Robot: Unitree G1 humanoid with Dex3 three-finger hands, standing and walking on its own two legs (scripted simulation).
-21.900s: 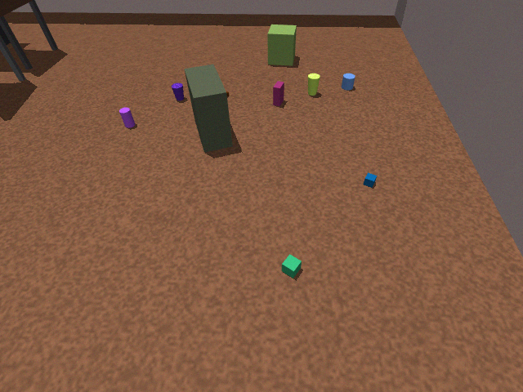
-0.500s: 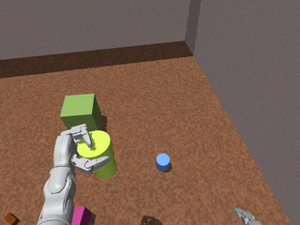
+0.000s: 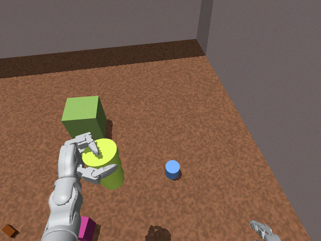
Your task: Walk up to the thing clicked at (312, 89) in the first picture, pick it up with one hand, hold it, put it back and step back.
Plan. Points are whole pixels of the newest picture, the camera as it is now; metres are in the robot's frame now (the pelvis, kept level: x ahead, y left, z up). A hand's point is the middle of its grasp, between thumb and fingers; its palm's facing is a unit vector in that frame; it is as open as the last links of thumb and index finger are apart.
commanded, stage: crouch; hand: left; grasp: from the side
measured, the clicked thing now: (107, 167) +0.34 +0.16 -0.03
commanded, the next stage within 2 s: lower in 1.70 s
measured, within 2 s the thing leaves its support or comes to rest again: neither
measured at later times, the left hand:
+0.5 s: hand (112, 175) +0.39 +0.19 -0.21, palm faces +0.14 -0.99 -0.02, open 7.2 cm
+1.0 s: hand (120, 184) +0.44 +0.20 -0.41, palm faces +0.15 -0.99 -0.05, open 7.3 cm
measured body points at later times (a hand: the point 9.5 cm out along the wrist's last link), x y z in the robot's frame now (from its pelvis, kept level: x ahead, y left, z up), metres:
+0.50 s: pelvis -0.04 +0.00 -0.18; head +0.13 +0.03 +0.24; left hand +0.38 +0.24 -0.20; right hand +0.06 -0.26 -0.31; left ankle +0.02 +0.14 -0.70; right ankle +0.01 -0.13 -0.70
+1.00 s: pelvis -0.08 +0.01 -0.36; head +0.14 +0.05 +0.03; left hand +0.42 +0.25 -0.41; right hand -0.03 -0.27 -0.47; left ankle +0.02 +0.14 -0.70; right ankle +0.01 -0.13 -0.70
